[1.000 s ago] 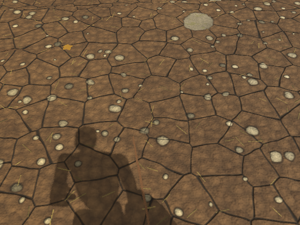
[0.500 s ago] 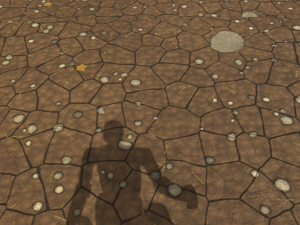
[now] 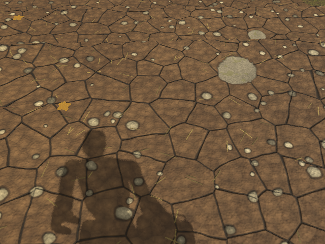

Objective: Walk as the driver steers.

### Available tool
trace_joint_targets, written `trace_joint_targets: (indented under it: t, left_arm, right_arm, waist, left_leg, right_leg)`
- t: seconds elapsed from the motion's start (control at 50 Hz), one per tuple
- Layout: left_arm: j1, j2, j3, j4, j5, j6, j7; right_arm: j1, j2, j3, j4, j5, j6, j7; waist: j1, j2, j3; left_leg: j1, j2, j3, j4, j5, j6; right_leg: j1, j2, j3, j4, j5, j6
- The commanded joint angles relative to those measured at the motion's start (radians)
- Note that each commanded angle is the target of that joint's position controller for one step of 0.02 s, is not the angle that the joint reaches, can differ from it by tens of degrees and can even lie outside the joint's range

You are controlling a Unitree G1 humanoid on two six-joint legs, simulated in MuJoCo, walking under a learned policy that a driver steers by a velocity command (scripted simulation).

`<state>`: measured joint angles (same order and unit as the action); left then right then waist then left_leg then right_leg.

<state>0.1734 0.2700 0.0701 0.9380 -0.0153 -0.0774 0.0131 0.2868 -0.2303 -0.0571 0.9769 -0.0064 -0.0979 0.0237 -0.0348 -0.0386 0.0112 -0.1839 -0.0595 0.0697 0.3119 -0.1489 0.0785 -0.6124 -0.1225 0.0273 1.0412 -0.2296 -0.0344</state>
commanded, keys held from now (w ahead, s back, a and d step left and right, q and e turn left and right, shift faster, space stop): w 0.34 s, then w+q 0.42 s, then w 0.22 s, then w+e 0.02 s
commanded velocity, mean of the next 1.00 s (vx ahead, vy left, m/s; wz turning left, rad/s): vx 0.50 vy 0.00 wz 0.21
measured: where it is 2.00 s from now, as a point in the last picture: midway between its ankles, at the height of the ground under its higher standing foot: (146, 123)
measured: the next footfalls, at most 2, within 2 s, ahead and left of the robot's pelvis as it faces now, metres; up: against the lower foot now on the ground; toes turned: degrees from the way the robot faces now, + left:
right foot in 0.32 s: +0.36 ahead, -0.16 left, +0.00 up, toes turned -3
left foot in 0.88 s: +0.64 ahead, +0.11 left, +0.00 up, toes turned +16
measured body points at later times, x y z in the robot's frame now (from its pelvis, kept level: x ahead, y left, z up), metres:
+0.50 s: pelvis +0.29 -0.07 +0.00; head +0.31 -0.08 +0.44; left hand +0.36 +0.20 -0.13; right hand +0.35 -0.34 -0.15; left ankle +0.26 +0.09 -0.66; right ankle +0.32 -0.16 -0.75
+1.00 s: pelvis +0.57 +0.02 -0.01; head +0.60 +0.03 +0.43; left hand +0.55 +0.29 -0.15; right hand +0.75 -0.21 -0.13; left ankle +0.60 +0.10 -0.75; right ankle +0.48 -0.15 -0.64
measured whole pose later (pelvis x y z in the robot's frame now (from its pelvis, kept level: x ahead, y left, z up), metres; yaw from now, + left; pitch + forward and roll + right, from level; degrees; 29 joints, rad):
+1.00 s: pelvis +0.57 +0.02 -0.01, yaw +15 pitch +1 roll +0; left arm 0.25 0.26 0.06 0.97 -0.04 -0.11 0.00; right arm 0.17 -0.25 -0.08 0.86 0.01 -0.07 0.03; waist 0.00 -0.01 0.04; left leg -0.36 -0.06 0.06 0.52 -0.18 0.09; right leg -0.36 -0.07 -0.01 1.22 -0.41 -0.03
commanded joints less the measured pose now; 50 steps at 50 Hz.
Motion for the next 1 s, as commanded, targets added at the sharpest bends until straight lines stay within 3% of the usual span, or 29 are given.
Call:
trace_joint_targets:
  t: [0.02, 0.1, 0.2, 0.26, 0.28, 0.3, 0.32, 0.34, 0.36, 0.38, 0.4, 0.42, 0.44, 0.48, 0.54, 0.64, 0.74, 0.78, 0.82, 0.84, 0.86, 0.88, 0.9, 0.92, 0.94, 0.96, 0.98, 1.0]
  left_arm:
    - [-0.004, 0.047, 0.014, -0.049, 0.011, 0.003, 0.002]
    - [-0.139, 0.022, 0.003, -0.085, 0.006, -0.006, -0.013]
    - [-0.271, 0.026, -0.009, -0.134, -0.005, -0.015, -0.038]
    - [-0.247, 0.058, -0.001, -0.145, -0.008, -0.024, -0.053]
    - [-0.185, 0.082, 0.010, -0.131, -0.006, -0.027, -0.053]
    - [-0.050, 0.116, 0.031, -0.089, -0.002, -0.027, -0.049]
    - [0.140, 0.176, 0.055, -0.037, 0.006, -0.026, -0.041]
    - [0.277, 0.277, 0.081, -0.008, 0.018, -0.020, -0.035]
    - [0.282, 0.209, 0.056, -0.007, 0.010, -0.016, -0.036]
    - [0.200, 0.151, 0.038, -0.020, 0.006, -0.019, -0.033]
    - [0.109, 0.115, 0.026, -0.043, 0.009, -0.022, -0.030]
    - [0.044, 0.078, 0.014, -0.048, 0.016, -0.027, -0.033]
    - [0.008, 0.049, 0.006, -0.048, 0.025, -0.035, -0.036]
    - [0.004, 0.043, 0.006, -0.032, 0.032, -0.041, -0.037]
    - [0.038, 0.083, 0.017, -0.010, 0.038, -0.047, -0.019]
    - [0.065, 0.100, 0.018, -0.004, 0.033, -0.041, 0.005]
    - [0.168, 0.123, 0.027, 0.027, 0.016, -0.013, 0.015]
    - [0.180, 0.136, 0.033, 0.032, 0.007, 0.003, 0.015]
    - [0.165, 0.161, 0.039, 0.029, 0.000, 0.014, 0.017]
    - [0.152, 0.172, 0.041, 0.028, 0.001, 0.020, 0.018]
    - [0.131, 0.170, 0.036, 0.026, -0.002, 0.024, 0.017]
    - [0.139, 0.149, 0.025, 0.008, 0.010, 0.016, 0.015]
    - [0.266, -0.012, -0.024, -0.014, 0.023, -0.012, -0.010]
    - [0.165, 0.075, -0.006, -0.013, -0.021, -0.052, -0.022]
    - [0.046, 0.115, 0.008, -0.052, -0.054, -0.068, -0.025]
    - [0.011, 0.104, 0.006, -0.059, -0.043, -0.074, -0.018]
    - [0.002, 0.108, 0.016, -0.046, -0.020, -0.068, -0.009]
    - [0.041, 0.104, 0.021, -0.030, -0.017, -0.051, -0.010]
  right_arm:
    - [-0.013, -0.151, -0.028, -0.046, 0.003, -0.013, -0.019]
    - [0.045, -0.155, -0.025, -0.024, 0.013, -0.006, -0.030]
    - [0.132, -0.166, -0.031, 0.022, 0.021, 0.014, -0.033]
    - [0.120, -0.184, -0.041, 0.029, 0.024, 0.029, -0.039]
    - [0.097, -0.193, -0.044, 0.023, 0.025, 0.033, -0.040]
    - [0.074, -0.183, -0.040, 0.017, 0.026, 0.039, -0.040]
    - [0.070, -0.152, -0.026, 0.000, 0.017, 0.039, -0.040]
    - [0.183, -0.045, 0.007, -0.014, 0.007, 0.021, -0.029]
    - [0.169, -0.053, 0.010, 0.000, 0.021, -0.004, -0.023]
    - [0.078, -0.144, -0.016, -0.023, 0.054, -0.019, -0.019]
    - [0.014, -0.155, -0.019, -0.040, 0.063, -0.022, -0.023]
    - [-0.018, -0.145, -0.025, -0.043, 0.053, -0.015, -0.031]
    - [-0.002, -0.132, -0.033, -0.036, 0.045, 0.002, -0.038]
    - [0.043, -0.079, -0.030, -0.021, 0.044, 0.032, -0.038]
    - [-0.013, -0.077, -0.037, -0.048, 0.039, 0.050, -0.040]
    - [-0.147, -0.063, -0.033, -0.100, 0.026, 0.041, -0.015]
    - [-0.302, -0.039, -0.014, -0.183, 0.025, 0.043, 0.016]
    - [-0.322, -0.043, -0.013, -0.213, 0.026, 0.044, 0.029]
    - [-0.276, -0.071, -0.026, -0.222, 0.026, 0.044, 0.036]
    - [-0.187, -0.104, -0.043, -0.205, 0.028, 0.045, 0.036]
    - [-0.028, -0.154, -0.072, -0.161, 0.030, 0.044, 0.029]
    - [0.135, -0.245, -0.105, -0.118, 0.027, 0.049, 0.008]
    - [0.153, -0.328, -0.111, -0.102, 0.030, 0.045, 0.003]
    - [0.187, -0.241, -0.084, -0.116, 0.022, 0.039, 0.000]
    - [0.118, -0.201, -0.071, -0.120, 0.015, 0.030, -0.002]
    - [0.029, -0.167, -0.061, -0.138, 0.018, 0.022, -0.002]
    - [-0.041, -0.124, -0.048, -0.149, 0.012, 0.017, 0.000]
    - [-0.075, -0.090, -0.037, -0.155, -0.001, 0.012, -0.001]
  waist:
    - [0.032, 0.084, 0.013]
    - [-0.008, 0.094, 0.039]
    - [-0.047, 0.093, 0.081]
    - [-0.008, 0.116, 0.057]
    - [0.031, 0.132, 0.017]
    - [0.103, 0.127, -0.062]
    - [0.172, 0.086, -0.194]
    - [0.148, -0.138, -0.353]
    - [0.156, -0.195, -0.414]
    - [0.153, -0.133, -0.265]
    - [0.124, -0.073, -0.164]
    - [0.093, -0.024, -0.088]
    - [0.056, -0.044, -0.052]
    - [0.025, -0.061, -0.028]
    - [0.021, -0.029, 0.015]
    - [0.050, -0.013, 0.045]
    - [0.106, 0.014, 0.099]
    - [0.097, 0.005, 0.097]
    - [0.048, -0.036, 0.045]
    - [-0.008, -0.056, -0.010]
    - [-0.096, -0.041, -0.092]
    - [-0.152, 0.055, -0.197]
    - [-0.030, 0.291, -0.309]
    - [-0.096, 0.176, -0.382]
    - [-0.100, 0.159, -0.239]
    - [-0.060, 0.084, -0.160]
    - [-0.023, 0.054, -0.098]
    - [0.016, 0.066, -0.085]
  left_leg:
    - [0.028, 0.282, -0.216, -0.201, 0.168, 0.157]
    - [0.044, 0.238, -0.130, -0.209, 0.171, 0.119]
    - [0.201, 0.295, -0.131, -0.156, 0.184, 0.116]
    - [0.278, 0.331, -0.138, -0.074, 0.336, 0.092]
    - [0.279, 0.323, -0.125, -0.004, 0.496, 0.079]
    - [0.247, 0.280, -0.089, 0.147, 0.632, 0.057]
    - [0.090, 0.226, -0.050, 0.392, 0.533, 0.024]
    - [-0.329, 0.064, -0.007, 0.802, 0.106, -0.054]
    - [-0.485, 0.006, -0.158, 0.976, -0.424, -0.050]
    - [-0.576, 0.068, -0.201, 1.049, -0.388, -0.027]
    - [-0.572, 0.127, -0.171, 1.018, -0.292, -0.016]
    - [-0.530, 0.165, -0.158, 0.948, -0.216, -0.016]
    - [-0.466, 0.196, -0.168, 0.891, -0.163, -0.016]
    - [-0.397, 0.207, -0.170, 0.853, -0.119, -0.020]
    - [-0.487, 0.204, -0.194, 0.768, 0.001, -0.036]
    - [-0.503, 0.179, -0.137, 0.499, 0.238, -0.046]
    - [-0.570, 0.163, -0.062, 0.351, 0.195, -0.023]
    - [-0.549, 0.141, -0.028, 0.322, 0.099, 0.000]
    - [-0.415, 0.078, 0.025, 0.313, -0.008, 0.036]
    - [-0.290, 0.040, 0.043, 0.303, -0.039, 0.059]
    - [-0.059, 0.000, 0.047, 0.225, 0.037, 0.092]
    - [0.267, 0.126, -0.155, 0.229, 0.075, 0.145]
    - [0.583, 0.398, -0.708, 0.129, -0.051, 0.337]
    - [0.604, 0.434, -0.833, 0.010, -0.079, 0.332]
    - [0.504, 0.396, -0.656, 0.002, 0.010, 0.275]
    - [0.353, 0.356, -0.522, -0.004, 0.102, 0.233]
    - [0.211, 0.322, -0.422, -0.024, 0.189, 0.210]
    - [0.125, 0.303, -0.353, -0.057, 0.220, 0.196]
  right_leg:
    - [-0.089, -0.037, 0.027, -0.133, 0.155, 0.023]
    - [-0.044, 0.004, -0.016, -0.366, 0.337, 0.027]
    - [-0.076, 0.031, -0.025, -0.497, 0.292, 0.008]
    - [-0.008, 0.056, -0.036, -0.537, 0.182, -0.029]
    - [0.097, 0.086, -0.063, -0.546, 0.155, -0.046]
    - [0.285, 0.120, -0.091, -0.565, 0.169, -0.072]
    - [0.586, 0.045, -0.009, -0.524, 0.197, -0.120]
    - [1.000, -0.217, 0.433, -0.565, 0.062, -0.280]
    - [1.047, -0.290, 0.697, -0.722, -0.034, -0.311]
    - [0.924, -0.258, 0.555, -0.736, -0.076, -0.250]
    - [0.767, -0.225, 0.404, -0.760, -0.032, -0.209]
    - [0.619, -0.187, 0.299, -0.805, 0.018, -0.184]
    - [0.524, -0.152, 0.214, -0.842, 0.054, -0.158]
    - [0.430, -0.128, 0.120, -0.894, 0.101, -0.152]
    - [0.432, -0.129, 0.022, -0.929, 0.199, -0.158]
    - [0.479, -0.102, -0.131, -0.947, 0.275, -0.120]
    - [0.666, -0.156, -0.196, -0.895, 0.365, -0.113]
    - [0.723, -0.179, -0.211, -0.833, 0.504, -0.106]
    - [0.743, -0.186, -0.225, -0.717, 0.834, -0.095]
    - [0.738, -0.178, -0.233, -0.596, 0.963, -0.084]
    - [0.670, -0.140, -0.257, -0.405, 0.953, -0.056]
    - [0.415, -0.097, -0.261, -0.114, 0.655, -0.020]
    - [0.001, 0.119, -0.177, 0.256, -0.293, 0.039]
    - [-0.088, 0.125, 0.033, 0.363, -0.366, 0.022]
    - [-0.168, 0.076, 0.036, 0.367, -0.291, 0.001]
    - [-0.144, 0.022, 0.032, 0.286, -0.195, -0.011]
    - [-0.089, -0.009, 0.024, 0.215, -0.145, -0.007]
    - [-0.015, -0.035, 0.035, 0.183, -0.107, -0.007]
